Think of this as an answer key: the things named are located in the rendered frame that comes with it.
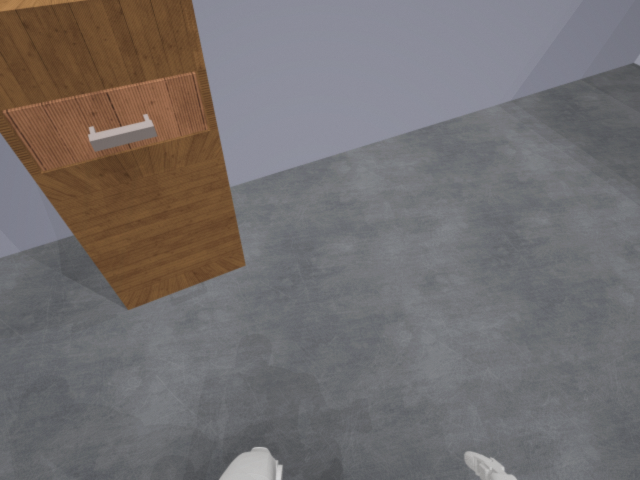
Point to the robot right hand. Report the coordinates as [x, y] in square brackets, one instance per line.
[487, 469]

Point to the handle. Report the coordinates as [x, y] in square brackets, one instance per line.
[122, 135]

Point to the cabinet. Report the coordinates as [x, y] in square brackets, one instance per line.
[155, 219]

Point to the drawer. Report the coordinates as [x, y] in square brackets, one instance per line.
[56, 132]

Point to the left robot thigh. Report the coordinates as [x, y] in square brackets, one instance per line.
[254, 465]

